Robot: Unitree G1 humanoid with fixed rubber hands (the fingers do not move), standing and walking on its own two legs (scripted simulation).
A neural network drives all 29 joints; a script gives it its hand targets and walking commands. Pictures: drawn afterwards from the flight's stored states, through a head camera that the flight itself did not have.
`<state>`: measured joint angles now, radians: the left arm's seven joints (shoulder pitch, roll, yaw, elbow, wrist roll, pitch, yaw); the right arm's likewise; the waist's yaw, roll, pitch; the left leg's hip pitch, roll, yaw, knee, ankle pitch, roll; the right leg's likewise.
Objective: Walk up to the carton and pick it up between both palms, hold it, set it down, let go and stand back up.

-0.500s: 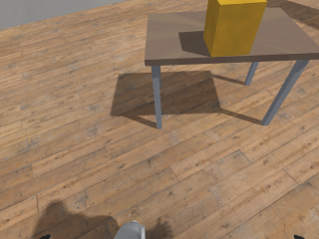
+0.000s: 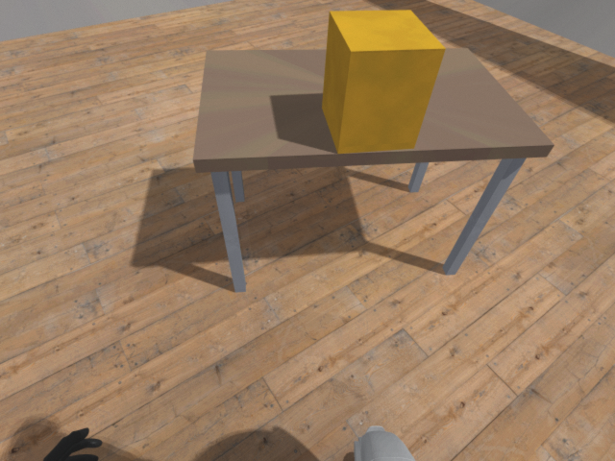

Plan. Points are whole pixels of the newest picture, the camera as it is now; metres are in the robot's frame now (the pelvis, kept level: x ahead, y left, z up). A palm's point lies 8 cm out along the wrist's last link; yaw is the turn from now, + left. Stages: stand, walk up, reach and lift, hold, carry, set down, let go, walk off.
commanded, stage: walk up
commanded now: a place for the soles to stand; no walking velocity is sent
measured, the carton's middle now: (373, 83) +0.92 -0.18 +0.02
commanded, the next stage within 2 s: none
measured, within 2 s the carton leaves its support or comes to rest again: neither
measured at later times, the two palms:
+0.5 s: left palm (149, 452) +0.17 +0.22 -0.11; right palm (594, 348) +0.28 -0.45 -0.07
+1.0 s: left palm (246, 331) +0.32 +0.10 -0.07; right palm out of the picture +0.38 -0.60 -0.10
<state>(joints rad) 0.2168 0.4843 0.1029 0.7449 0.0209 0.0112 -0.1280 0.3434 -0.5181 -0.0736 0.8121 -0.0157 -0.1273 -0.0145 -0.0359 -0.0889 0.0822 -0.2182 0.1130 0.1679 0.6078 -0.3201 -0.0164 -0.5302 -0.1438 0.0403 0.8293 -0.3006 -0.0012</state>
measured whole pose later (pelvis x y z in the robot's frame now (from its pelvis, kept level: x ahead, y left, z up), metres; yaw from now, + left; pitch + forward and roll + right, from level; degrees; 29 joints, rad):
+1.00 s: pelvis +0.29 -0.26 -0.01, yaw +3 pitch -3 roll +0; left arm 0.31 0.47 0.10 0.79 0.01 -0.03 -0.06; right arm 0.29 -0.49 -0.06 0.85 -0.01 -0.07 0.00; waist 0.04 0.04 0.06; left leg -0.54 0.08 0.03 1.20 -0.38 0.05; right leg -0.35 -0.05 -0.11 0.72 -0.32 -0.03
